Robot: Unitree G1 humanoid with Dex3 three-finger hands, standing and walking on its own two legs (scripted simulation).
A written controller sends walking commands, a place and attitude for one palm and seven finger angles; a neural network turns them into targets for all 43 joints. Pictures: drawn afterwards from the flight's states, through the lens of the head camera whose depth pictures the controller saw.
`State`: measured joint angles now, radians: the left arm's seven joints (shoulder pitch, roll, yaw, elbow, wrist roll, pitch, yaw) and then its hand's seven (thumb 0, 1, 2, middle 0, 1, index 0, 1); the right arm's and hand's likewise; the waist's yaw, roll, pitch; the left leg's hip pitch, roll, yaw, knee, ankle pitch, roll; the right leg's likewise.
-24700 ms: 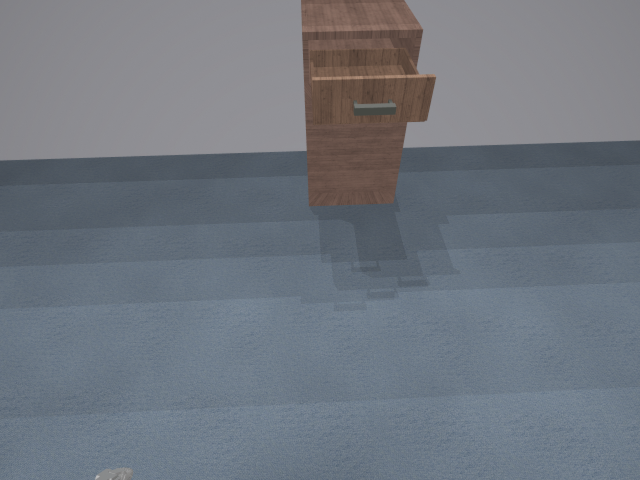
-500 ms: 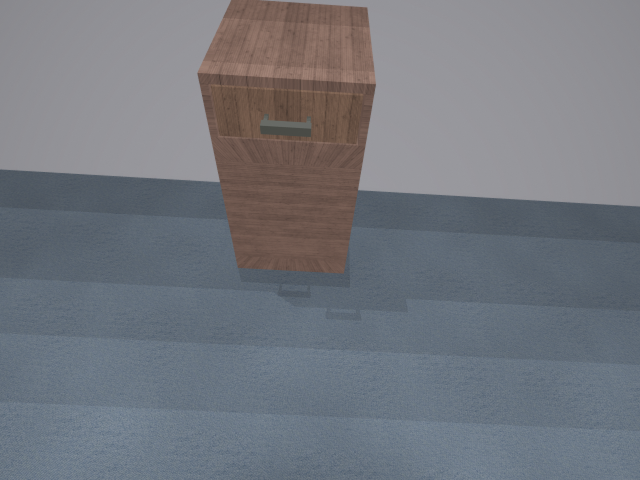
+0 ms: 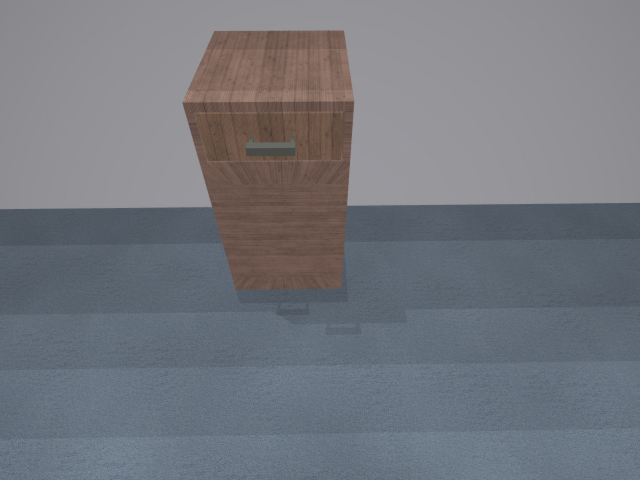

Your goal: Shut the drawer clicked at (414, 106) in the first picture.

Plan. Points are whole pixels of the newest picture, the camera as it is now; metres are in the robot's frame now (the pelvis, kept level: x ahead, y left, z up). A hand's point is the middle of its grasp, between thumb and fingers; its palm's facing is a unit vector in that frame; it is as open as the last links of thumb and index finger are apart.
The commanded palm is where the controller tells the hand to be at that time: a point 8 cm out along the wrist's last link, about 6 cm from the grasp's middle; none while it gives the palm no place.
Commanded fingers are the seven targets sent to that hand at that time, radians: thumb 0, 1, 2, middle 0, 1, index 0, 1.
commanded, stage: let the arm hang, fingers relaxed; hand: left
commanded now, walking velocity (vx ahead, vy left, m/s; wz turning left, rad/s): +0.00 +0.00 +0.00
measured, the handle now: (271, 144) +0.88 +0.17 -0.09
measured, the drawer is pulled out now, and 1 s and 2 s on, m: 0.00 0.00 0.00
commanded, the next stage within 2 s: look to check the result in 0.16 s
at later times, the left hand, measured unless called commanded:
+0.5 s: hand out of the picture -0.01 +0.15 -0.17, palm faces +0.05 -0.98 -0.19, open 7.4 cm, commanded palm none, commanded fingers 0.00 0.90 0.90 -0.20 -0.30 -0.20 -0.30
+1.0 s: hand out of the picture +0.03 +0.16 -0.17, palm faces +0.04 -0.97 -0.22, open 7.4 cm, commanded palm none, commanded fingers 0.00 0.90 0.90 -0.20 -0.30 -0.20 -0.30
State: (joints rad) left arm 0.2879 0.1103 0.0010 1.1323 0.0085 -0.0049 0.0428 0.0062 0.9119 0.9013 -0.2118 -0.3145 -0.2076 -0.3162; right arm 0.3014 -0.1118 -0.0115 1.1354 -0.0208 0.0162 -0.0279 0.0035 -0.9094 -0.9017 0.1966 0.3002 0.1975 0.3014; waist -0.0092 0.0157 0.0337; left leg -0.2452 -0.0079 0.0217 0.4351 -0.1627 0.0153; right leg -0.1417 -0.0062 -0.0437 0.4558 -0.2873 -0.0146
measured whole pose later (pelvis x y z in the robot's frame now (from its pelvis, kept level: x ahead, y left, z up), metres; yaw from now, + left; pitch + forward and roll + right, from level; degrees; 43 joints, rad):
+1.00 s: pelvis +0.02 -0.02 +0.00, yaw +0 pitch -2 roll +0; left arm 0.25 0.16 0.01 1.13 0.00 -0.01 0.03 0.00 0.90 0.90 -0.20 -0.30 -0.20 -0.30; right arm 0.24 -0.16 -0.01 1.14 -0.02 0.01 -0.03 0.00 -0.90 -0.90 0.20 0.30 0.20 0.30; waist 0.00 0.02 0.06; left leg -0.20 0.01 0.01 0.40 -0.18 -0.01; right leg -0.08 0.02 -0.05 0.39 -0.29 -0.04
